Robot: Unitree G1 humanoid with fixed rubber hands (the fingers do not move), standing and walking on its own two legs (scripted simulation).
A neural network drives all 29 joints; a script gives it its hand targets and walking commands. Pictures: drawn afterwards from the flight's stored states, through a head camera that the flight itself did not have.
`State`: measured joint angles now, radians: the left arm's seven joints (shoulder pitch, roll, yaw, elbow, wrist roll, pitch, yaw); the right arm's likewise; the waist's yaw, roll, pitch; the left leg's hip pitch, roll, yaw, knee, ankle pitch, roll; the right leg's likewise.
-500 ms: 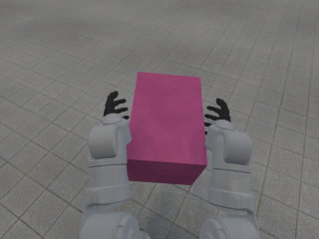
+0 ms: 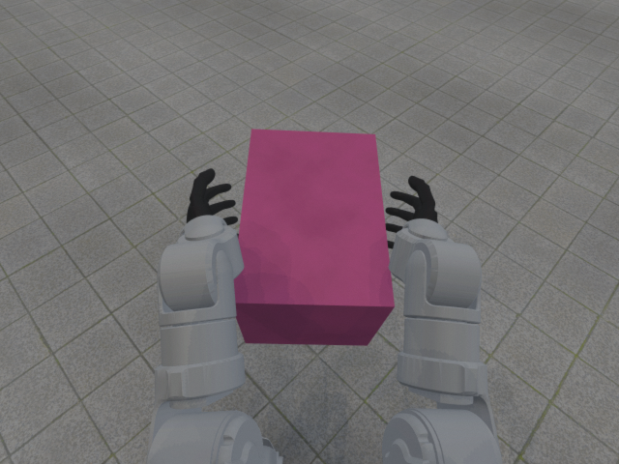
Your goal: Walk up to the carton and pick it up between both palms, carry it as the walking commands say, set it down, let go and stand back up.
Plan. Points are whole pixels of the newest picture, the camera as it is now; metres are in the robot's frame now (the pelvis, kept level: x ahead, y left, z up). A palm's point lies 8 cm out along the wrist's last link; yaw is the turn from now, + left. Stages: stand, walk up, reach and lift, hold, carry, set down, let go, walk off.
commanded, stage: carry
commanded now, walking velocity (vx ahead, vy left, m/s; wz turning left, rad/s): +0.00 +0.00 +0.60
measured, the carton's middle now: (310, 239) +0.42 +0.01 +0.04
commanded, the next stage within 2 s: none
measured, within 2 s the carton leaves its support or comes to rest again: neither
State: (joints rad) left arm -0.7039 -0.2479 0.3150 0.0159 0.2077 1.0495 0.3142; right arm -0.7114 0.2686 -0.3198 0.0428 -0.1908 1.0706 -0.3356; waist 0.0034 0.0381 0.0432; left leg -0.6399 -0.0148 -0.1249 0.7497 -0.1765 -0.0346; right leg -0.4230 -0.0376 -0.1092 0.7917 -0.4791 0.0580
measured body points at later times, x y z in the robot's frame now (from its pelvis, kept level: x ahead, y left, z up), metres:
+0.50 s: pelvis -0.09 -0.01 +0.00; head -0.04 +0.00 +0.45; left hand +0.23 +0.23 +0.12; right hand +0.31 -0.01 +0.11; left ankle -0.04 +0.16 -0.70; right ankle -0.07 -0.12 -0.70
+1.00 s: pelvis -0.15 -0.04 +0.01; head -0.14 -0.04 +0.46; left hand +0.13 +0.22 +0.13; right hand +0.23 -0.02 +0.12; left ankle -0.12 +0.12 -0.70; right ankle -0.09 -0.14 -0.70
